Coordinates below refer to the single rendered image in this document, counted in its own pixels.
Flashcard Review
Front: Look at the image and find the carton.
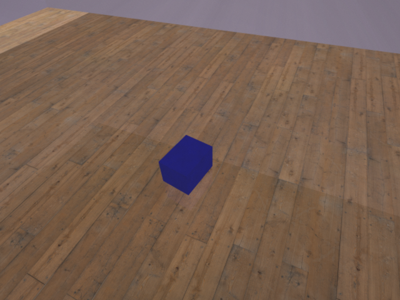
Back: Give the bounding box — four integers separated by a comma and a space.
159, 135, 213, 195

